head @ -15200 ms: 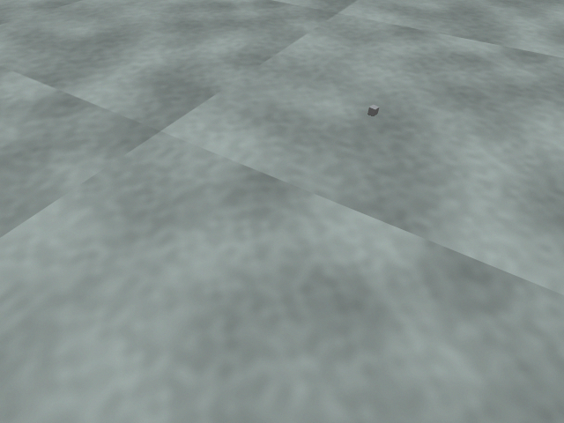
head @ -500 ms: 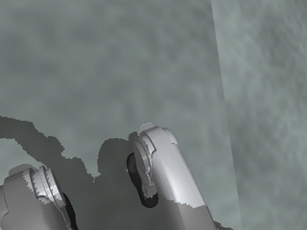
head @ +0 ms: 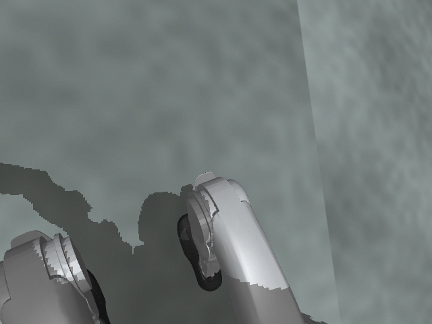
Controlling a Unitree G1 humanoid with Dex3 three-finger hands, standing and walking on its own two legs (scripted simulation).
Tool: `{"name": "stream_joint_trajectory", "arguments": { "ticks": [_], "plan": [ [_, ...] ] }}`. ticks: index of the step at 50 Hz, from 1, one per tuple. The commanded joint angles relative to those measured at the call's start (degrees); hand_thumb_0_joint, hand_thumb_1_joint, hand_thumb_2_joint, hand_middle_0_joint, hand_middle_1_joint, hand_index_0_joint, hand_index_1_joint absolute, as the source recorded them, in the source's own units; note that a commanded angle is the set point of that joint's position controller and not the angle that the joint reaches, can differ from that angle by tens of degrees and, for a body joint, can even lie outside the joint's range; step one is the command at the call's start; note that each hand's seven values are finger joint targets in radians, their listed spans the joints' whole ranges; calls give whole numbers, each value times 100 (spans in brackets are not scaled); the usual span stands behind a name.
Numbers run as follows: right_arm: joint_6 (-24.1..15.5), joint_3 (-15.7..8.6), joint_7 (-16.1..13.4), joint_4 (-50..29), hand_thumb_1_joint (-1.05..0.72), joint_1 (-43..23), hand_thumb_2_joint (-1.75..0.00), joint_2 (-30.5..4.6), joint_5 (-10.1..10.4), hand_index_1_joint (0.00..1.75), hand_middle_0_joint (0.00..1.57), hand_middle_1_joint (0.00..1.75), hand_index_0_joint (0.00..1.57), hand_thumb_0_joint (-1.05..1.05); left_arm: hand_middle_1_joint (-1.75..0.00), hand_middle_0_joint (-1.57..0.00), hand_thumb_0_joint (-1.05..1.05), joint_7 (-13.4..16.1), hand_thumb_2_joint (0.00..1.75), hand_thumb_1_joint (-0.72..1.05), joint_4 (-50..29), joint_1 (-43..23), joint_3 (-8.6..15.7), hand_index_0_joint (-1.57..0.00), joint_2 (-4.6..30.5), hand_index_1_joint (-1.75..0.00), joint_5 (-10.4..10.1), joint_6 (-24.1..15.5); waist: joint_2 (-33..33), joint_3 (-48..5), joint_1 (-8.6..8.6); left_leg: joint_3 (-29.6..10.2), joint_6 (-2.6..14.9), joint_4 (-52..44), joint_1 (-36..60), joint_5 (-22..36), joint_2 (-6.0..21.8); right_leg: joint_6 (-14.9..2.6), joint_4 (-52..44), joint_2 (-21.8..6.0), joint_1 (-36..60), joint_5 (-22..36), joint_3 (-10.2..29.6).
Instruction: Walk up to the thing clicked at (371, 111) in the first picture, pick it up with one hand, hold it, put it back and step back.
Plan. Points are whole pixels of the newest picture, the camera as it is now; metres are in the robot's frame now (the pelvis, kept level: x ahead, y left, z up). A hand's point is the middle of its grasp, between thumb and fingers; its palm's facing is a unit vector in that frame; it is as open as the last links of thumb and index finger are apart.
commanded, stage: rise first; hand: left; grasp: from above
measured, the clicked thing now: out of the picture +0.48 +0.31 -0.31
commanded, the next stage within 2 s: none
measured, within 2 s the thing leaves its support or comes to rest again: neither
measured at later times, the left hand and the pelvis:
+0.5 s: hand out of the picture +0.45 +0.34 -0.21, palm faces -0.10 -0.42 -0.90, open 12.7 cm; pelvis +0.00 +0.00 +0.00, yaw +0 degrees
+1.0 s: hand out of the picture +0.45 +0.35 -0.20, palm faces -0.09 -0.42 -0.90, open 12.7 cm; pelvis +0.00 +0.00 +0.00, yaw +0 degrees
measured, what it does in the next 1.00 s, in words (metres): stands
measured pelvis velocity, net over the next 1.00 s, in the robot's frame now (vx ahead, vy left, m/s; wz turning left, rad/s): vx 0.00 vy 0.00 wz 0.00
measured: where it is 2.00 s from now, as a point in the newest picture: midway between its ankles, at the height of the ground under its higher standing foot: (154, 293)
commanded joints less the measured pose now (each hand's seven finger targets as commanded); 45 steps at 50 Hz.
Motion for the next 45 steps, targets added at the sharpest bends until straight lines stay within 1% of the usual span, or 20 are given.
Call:
{"name": "stream_joint_trajectory", "arguments": {
  "ticks": [1, 5, 6, 9, 11, 14, 17, 22, 26, 27, 28, 29, 30, 31, 32, 34, 37, 40, 44, 45],
  "plan": [
    [-4, -429, -34, 225, -91, 1460, -90, -1808, 10, 30, 20, 30, 20, 0, -84, -30, 0, 206, 82, -34, -626, -1430, -132, -29, 1247, -86, 110, -68, 2509, -3749, -212, 655, 171, -1478, 2673, 982, 102, -495, -1116, 164, 2297, 1120, -759],
    [-48, -416, -60, 238, -91, 1397, -90, -1806, 10, 30, 20, 30, 20, 0, -83, -31, 0, 283, 80, -32, -662, -1567, -74, -30, 1334, -85, 107, -96, 2649, -3748, -170, 630, 155, -1498, 2753, 878, 120, -510, -1131, 162, 2198, 1033, -768],
    [-34, -415, -58, 277, -91, 1491, -90, -1770, -14, 30, 20, 30, 20, 0, -83, -30, 0, 270, 81, -34, -547, -1442, -91, -29, 1229, -85, 90, -104, 2570, -3849, -230, 664, 142, -1469, 2796, 1031, 116, -504, -1129, 163, 2349, 1181, -756],
    [-55, -397, -71, 316, -91, 1507, -90, -1747, -24, 30, 20, 30, 20, 0, -85, -29, 0, 274, 82, -34, -546, -1489, -108, -28, 1251, -86, 106, -127, 2615, -3871, -194, 652, 127, -1448, 2830, 1149, 129, -514, -1086, 158, 2362, 1265, -764],
    [-64, -373, -60, 303, -91, 1532, -90, -1751, -47, 30, 20, 30, 20, 0, -85, -29, 0, 267, 82, -34, -580, -1526, -155, -28, 1211, -87, 125, -133, 2642, -3856, -293, 641, 132, -1441, 2875, 1214, 124, -509, -1097, 153, 2332, 1316, -784],
    [-89, -415, -63, 272, -91, 1460, -90, -1797, -31, 30, 20, 30, 20, 0, -83, -31, 0, 284, 80, -32, -623, -1552, -136, -30, 1266, -84, 124, -151, 2706, -3819, -229, 675, 135, -1487, 2785, 1030, 115, -520, -1121, 176, 2348, 1146, -759],
    [-81, -391, -40, 307, -91, 1558, -90, -1759, -38, 30, 20, 30, 20, 0, -86, -29, 0, 310, 81, -33, -501, -1425, -91, -28, 1202, -86, 124, -143, 2632, -3915, -220, 653, 122, -1425, 2833, 1250, 129, -515, -1087, 150, 2394, 1339, -767],
    [-110, -412, -37, 342, -91, 1481, -90, -1801, -75, 30, 20, 30, 20, 0, -83, -31, 0, 309, 80, -32, -501, -1444, -133, -30, 1221, -85, 118, -151, 2586, -3698, -285, 644, 137, -1493, 2798, 991, 109, -498, -1126, 144, 2295, 1134, -798],
    [-136, -439, -32, 315, -91, 1420, -90, -1820, -39, 30, 20, 30, 20, 0, -82, -31, 0, 348, 80, -33, -559, -1478, -63, -30, 1240, -84, 67, -141, 2598, -3775, -189, 623, 129, -1494, 2867, 987, 126, -502, -1114, 140, 2261, 1143, -788],
    [-137, -437, -23, 360, -91, 1483, -90, -1767, -52, 30, 20, 30, 20, 0, -83, -31, 0, 332, 80, -32, -547, -1372, -93, -30, 1205, -84, 100, -131, 2595, -3754, -239, 644, 139, -1490, 2861, 1023, 108, -491, -1142, 145, 2283, 1168, -779],
    [-122, -448, -5, 439, -91, 1580, -90, -1778, -15, 30, 20, 30, 20, 0, -82, -31, 0, 368, 81, -33, -494, -1381, 5, -29, 1198, -83, 70, -124, 2718, -3855, -171, 596, 103, -1545, 3005, 1087, 136, -516, -1111, 130, 2238, 1213, -801],
    [-122, -432, -4, 394, -91, 1549, -90, -1749, -43, 30, 20, 30, 20, 0, -82, -32, 0, 352, 78, -30, -546, -1446, -87, -31, 1127, -83, 82, -105, 2683, -3787, -250, 603, 114, -1498, 2974, 1096, 125, -510, -1096, 127, 2190, 1232, -801],
    [-139, -479, -5, 292, -91, 1454, -90, -1842, -19, 30, 20, 30, 20, 0, -83, -31, 0, 371, 80, -32, -558, -1460, -69, -30, 1088, -84, 28, -120, 2726, -3804, -189, 623, 114, -1534, 2954, 1024, 139, -523, -1127, 160, 2269, 1169, -778],
    [-143, -439, -7, 346, -91, 1499, -90, -1774, -67, 30, 20, 30, 20, 0, -82, -32, 0, 366, 80, -31, -582, -1504, -97, -30, 1107, -83, 41, -113, 2602, -3782, -280, 630, 132, -1465, 2888, 1111, 120, -488, -1131, 130, 2291, 1281, -768],
    [-125, -428, 12, 442, -91, 1569, -90, -1771, -26, 30, 20, 30, 20, 0, -82, -31, 0, 390, 80, -31, -482, -1411, -11, -30, 1185, -83, 49, -107, 2618, -3794, -210, 606, 125, -1529, 2831, 1090, 125, -500, -1124, 132, 2293, 1233, -789],
    [-132, -436, 21, 405, -91, 1562, -90, -1784, -33, 30, 20, 30, 20, 0, -82, -31, 0, 373, 80, -32, -479, -1379, -51, -29, 1071, -83, 29, -104, 2587, -3752, -271, 585, 124, -1495, 2931, 1109, 125, -504, -1098, 124, 2217, 1259, -797],
    [-146, -395, 9, 442, -91, 1568, -90, -1790, -51, 30, 20, 30, 20, 0, -85, -31, 0, 410, 79, -30, -484, -1500, -5, -30, 1317, -85, 65, -140, 2521, -3719, -252, 646, 162, -1482, 2708, 981, 104, -481, -1184, 141, 2378, 1150, -749],
    [-168, -408, -6, 453, -91, 1480, -90, -1791, -70, 30, 20, 30, 20, 0, -83, -32, 0, 375, 78, -30, -457, -1493, -73, -31, 1236, -84, 58, -131, 2564, -3548, -329, 635, 147, -1513, 2758, 809, 94, -485, -1184, 116, 2200, 981, -772],
    [-192, -421, -28, 411, -91, 1450, -90, -1852, -46, 30, 20, 30, 20, 0, -85, -30, 0, 381, 81, -33, -423, -1542, -66, -29, 1286, -86, 80, -147, 2607, -3642, -279, 581, 126, -1548, 2928, 868, 119, -500, -1154, 119, 2181, 1056, -790],
    [-186, -385, -14, 448, -91, 1540, -90, -1795, -80, 30, 20, 30, 20, 0, -86, -29, 0, 356, 81, -33, -382, -1458, -103, -28, 1228, -87, 98, -134, 2583, -3635, -356, 621, 144, -1532, 2803, 924, 96, -491, -1177, 133, 2281, 1100, -781]
  ]
}}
